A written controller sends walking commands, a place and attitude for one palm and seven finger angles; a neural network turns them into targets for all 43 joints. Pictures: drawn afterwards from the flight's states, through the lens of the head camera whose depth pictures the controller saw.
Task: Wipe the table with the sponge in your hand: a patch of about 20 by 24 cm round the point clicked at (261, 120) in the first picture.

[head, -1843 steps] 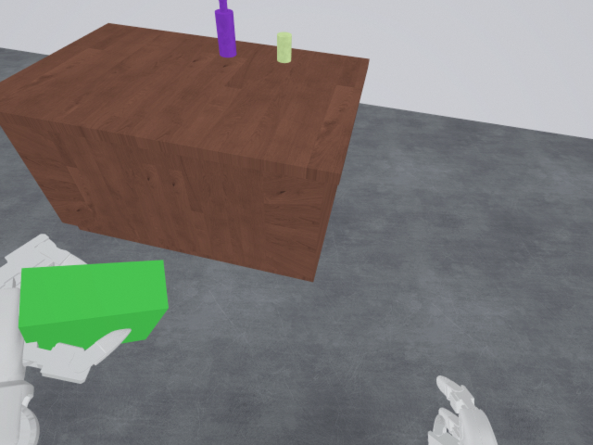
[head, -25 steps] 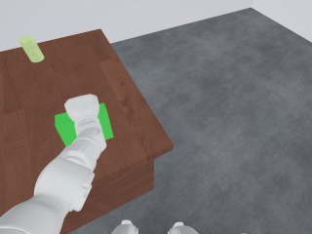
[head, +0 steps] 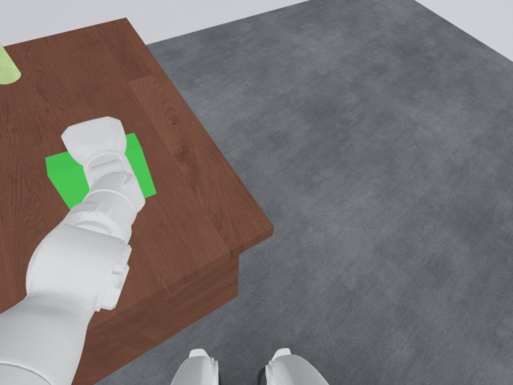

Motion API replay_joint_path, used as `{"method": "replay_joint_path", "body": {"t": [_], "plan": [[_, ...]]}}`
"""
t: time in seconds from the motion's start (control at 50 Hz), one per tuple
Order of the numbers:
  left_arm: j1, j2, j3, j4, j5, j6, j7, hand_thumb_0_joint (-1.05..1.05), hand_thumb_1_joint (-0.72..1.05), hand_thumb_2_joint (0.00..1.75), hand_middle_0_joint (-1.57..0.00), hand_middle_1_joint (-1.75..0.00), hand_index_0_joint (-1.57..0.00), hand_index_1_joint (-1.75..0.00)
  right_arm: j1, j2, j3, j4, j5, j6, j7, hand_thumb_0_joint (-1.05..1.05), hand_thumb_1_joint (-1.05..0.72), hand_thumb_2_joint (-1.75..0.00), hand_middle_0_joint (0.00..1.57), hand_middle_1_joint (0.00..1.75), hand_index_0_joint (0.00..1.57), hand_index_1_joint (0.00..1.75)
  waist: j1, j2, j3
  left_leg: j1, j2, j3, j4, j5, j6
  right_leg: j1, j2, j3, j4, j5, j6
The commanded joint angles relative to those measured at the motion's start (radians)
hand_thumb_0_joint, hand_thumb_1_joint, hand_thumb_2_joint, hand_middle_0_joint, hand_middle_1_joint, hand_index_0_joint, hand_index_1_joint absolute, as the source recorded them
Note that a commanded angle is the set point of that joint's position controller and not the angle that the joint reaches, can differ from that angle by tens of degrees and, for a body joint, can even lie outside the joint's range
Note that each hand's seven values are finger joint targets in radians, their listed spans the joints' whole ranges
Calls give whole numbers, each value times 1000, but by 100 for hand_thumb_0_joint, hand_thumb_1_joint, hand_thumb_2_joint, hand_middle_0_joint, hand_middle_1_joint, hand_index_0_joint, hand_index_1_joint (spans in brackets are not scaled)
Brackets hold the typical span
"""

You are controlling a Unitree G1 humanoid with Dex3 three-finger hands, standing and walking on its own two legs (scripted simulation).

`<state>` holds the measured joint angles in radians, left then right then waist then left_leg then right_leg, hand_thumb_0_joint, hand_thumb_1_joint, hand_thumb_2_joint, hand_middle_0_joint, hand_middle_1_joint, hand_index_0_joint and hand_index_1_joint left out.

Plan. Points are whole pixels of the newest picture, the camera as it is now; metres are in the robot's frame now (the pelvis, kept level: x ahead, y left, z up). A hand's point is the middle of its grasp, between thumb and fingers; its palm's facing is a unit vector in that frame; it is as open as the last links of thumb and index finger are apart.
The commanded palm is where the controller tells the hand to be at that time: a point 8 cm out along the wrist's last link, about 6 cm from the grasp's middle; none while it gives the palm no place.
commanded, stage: wipe forward along the third lane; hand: left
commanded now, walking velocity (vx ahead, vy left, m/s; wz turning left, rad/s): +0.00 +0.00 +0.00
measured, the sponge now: (109, 184) +0.47 +0.23 -0.01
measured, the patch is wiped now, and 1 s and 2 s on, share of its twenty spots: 0.85 1.00 1.00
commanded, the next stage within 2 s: wipe back along the third lane in 0.32 s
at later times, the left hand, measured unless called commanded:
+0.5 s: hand (98, 143) +0.53 +0.24 +0.02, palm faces -0.12 +0.00 -0.99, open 9.1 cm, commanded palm +0.52 +0.22 +0.05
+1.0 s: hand (101, 153) +0.51 +0.24 +0.03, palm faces -0.08 +0.01 -1.00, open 9.1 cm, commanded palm +0.46 +0.20 +0.05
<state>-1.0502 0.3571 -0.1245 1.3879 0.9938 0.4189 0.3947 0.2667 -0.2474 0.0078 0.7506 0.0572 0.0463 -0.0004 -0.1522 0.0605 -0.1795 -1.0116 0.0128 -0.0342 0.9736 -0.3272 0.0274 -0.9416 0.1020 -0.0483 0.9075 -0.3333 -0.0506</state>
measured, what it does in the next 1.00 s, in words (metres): shifts its weight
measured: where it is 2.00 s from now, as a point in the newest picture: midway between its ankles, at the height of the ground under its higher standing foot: outside the picture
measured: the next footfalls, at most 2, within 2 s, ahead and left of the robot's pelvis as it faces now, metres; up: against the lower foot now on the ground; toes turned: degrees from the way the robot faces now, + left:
none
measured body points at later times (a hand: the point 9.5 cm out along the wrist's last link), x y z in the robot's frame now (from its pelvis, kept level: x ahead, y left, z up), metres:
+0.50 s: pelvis +0.02 +0.02 +0.00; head +0.13 +0.05 +0.43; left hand +0.53 +0.24 +0.08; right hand +0.05 -0.24 -0.12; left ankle +0.07 +0.10 -0.67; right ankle +0.05 -0.09 -0.67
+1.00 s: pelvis +0.06 +0.03 +0.03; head +0.14 +0.05 +0.47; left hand +0.51 +0.23 +0.08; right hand +0.14 -0.22 -0.10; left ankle +0.07 +0.10 -0.67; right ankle +0.05 -0.09 -0.67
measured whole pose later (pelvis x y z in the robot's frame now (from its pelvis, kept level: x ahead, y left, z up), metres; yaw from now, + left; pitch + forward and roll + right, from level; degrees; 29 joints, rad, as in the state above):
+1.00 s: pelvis +0.06 +0.03 +0.03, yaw +0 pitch +20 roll -4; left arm -0.87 0.22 -0.26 1.20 0.94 0.46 0.48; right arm 0.22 -0.21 -0.03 0.76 0.05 0.16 0.07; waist -0.07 0.04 -0.20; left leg -0.81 -0.02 0.00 0.83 -0.37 0.07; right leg -0.73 0.07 -0.01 0.73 -0.35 -0.01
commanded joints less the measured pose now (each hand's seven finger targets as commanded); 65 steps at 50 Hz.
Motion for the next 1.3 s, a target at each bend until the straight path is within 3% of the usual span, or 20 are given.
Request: {"method": "replay_joint_path", "body": {"t": [0.0,0.22,0.3,0.34,0.36,0.4,0.46,0.54,0.6,0.7,0.74,0.8,0.86,0.9,0.94,0.96,1.0,1.12,1.16,1.28], "plan": [[-350,233,7,-84,32,17,34,0,10,130,-120,-160,-120,-160,68,-170,-45,-74,-5,-26,-4,0,-90,-90,20,30,20,30,-35,-71,-291,162,-6,10,-119,-111,36,178,-36,55,-203,-52,24],[-385,187,-2,-82,52,9,29,0,10,130,-120,-160,-120,-160,93,-170,-54,-66,-18,0,13,0,-90,-90,20,30,20,30,-51,-4,-322,259,7,-17,-115,7,29,105,-27,23,-168,44,11],[-426,228,14,-61,59,14,40,0,10,130,-120,-160,-120,-160,103,-178,-50,-59,-23,0,11,0,-90,-90,20,30,20,30,-67,-34,-316,226,9,-15,-101,-6,33,103,-27,22,-164,41,14],[-451,210,-3,-61,69,13,38,0,10,130,-120,-160,-120,-160,110,-178,-52,-56,-26,2,13,0,-90,-90,20,30,20,30,-76,-7,-330,242,11,-22,-96,15,32,81,-26,17,-151,50,12],[-439,247,23,-46,75,16,38,0,10,130,-120,-160,-120,-160,114,-181,-51,-57,-27,3,15,0,-90,-90,20,30,20,30,-67,-7,-338,239,11,-23,-92,22,31,86,-25,16,-149,52,9],[-440,243,15,-33,75,24,34,0,10,130,-120,-160,-120,-160,116,-181,-49,-62,-27,7,16,0,-90,-90,20,30,20,30,-71,-14,-331,229,11,-19,-95,13,31,93,-24,16,-152,45,11],[-340,202,8,-38,61,26,12,0,10,130,-120,-160,-120,-160,116,-174,-53,-77,-22,16,24,0,-90,-90,20,30,20,30,-35,1,-371,292,14,-29,-116,52,23,109,-20,8,-155,55,7],[-280,111,-32,-81,31,13,0,0,10,130,-120,-160,-120,-160,106,-166,-58,-83,-19,26,30,0,-90,-90,20,30,20,30,-25,-3,-366,352,19,-38,-140,73,20,107,-16,2,-169,60,8],[-212,92,-28,-88,13,21,9,0,10,130,-120,-160,-120,-160,95,-164,-59,-80,-16,34,37,0,-90,-90,20,30,20,30,0,-10,-343,365,18,-37,-165,70,16,130,-15,-3,-184,55,5],[-168,-9,-74,-116,-14,39,25,0,10,130,-120,-160,-120,-160,66,-154,-68,-70,-12,44,47,0,-90,-90,20,30,20,30,12,-24,-317,428,23,-46,-202,95,9,141,-16,-11,-202,67,2],[-163,-58,-97,-140,-33,42,29,0,10,130,-120,-160,-120,-160,51,-148,-71,-68,-11,48,52,0,-90,-90,20,30,20,30,19,13,-318,474,24,-53,-216,121,2,135,-18,-14,-205,78,-1],[-86,-81,-90,-142,-53,46,36,0,10,130,-120,-160,-120,-160,36,-144,-74,-65,-11,57,57,0,-90,-90,20,30,20,30,38,-42,-322,490,23,-42,-222,185,3,200,-19,-12,-220,141,-3],[-12,-159,-124,-184,-75,40,36,0,10,130,-120,-160,-120,-160,12,-134,-80,-71,-10,69,67,0,-90,-90,20,30,20,30,56,-36,-339,548,25,-40,-228,277,-4,237,-20,-16,-227,209,-6],[18,-167,-129,-197,-75,43,37,0,10,130,-120,-160,-120,-160,-6,-133,-81,-69,-8,85,67,0,-90,-90,20,30,20,30,56,-91,-317,539,22,-28,-236,285,1,286,-24,-8,-245,251,-4],[24,-202,-147,-226,-86,41,40,0,10,130,-120,-160,-120,-160,-26,-127,-82,-68,-7,92,69,0,-90,-90,20,30,20,30,60,-62,-304,570,21,-28,-247,321,-3,298,-28,-11,-250,282,-7],[62,-183,-126,-218,-81,45,43,0,10,130,-120,-160,-120,-160,-28,-128,-83,-68,-7,99,69,0,-90,-90,20,30,20,30,72,-91,-303,569,19,-25,-249,339,-2,325,-30,-8,-254,307,-8],[105,-234,-162,-250,-78,47,44,0,10,130,-120,-160,-120,-160,-52,-121,-83,-76,-7,111,72,0,-90,-90,20,30,20,30,78,-89,-308,586,16,-13,-251,384,-3,361,-34,-5,-261,370,-9],[215,-302,-203,-346,-80,66,40,0,10,130,-120,-160,-120,-160,-123,-106,-86,-102,-6,150,81,0,-90,-90,20,30,20,30,105,-80,-298,650,21,-15,-262,542,-10,424,-45,-3,-271,477,-16],[231,-302,-218,-355,-69,77,40,0,10,130,-120,-160,-120,-160,-129,-110,-88,-98,-10,165,81,0,-90,-90,20,30,20,30,100,-102,-281,662,19,-14,-266,529,-9,434,-45,-6,-277,479,-15],[333,-296,-222,-428,-57,97,31,0,10,130,-120,-160,-120,-160,-178,-108,-86,-121,-12,190,78,0,-90,-90,20,30,20,30,129,-112,-288,677,11,-7,-280,554,-7,505,-54,2,-286,535,-22]]}}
